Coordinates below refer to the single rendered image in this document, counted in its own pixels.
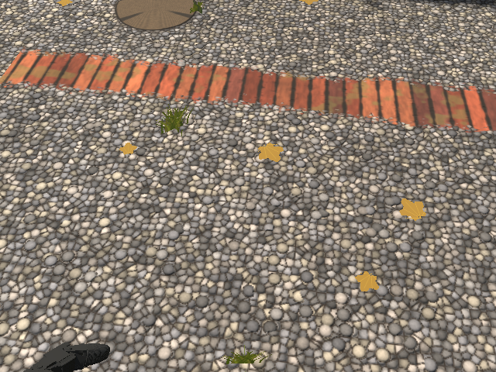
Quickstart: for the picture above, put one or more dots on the left robot hand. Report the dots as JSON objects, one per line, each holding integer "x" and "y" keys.
{"x": 66, "y": 358}

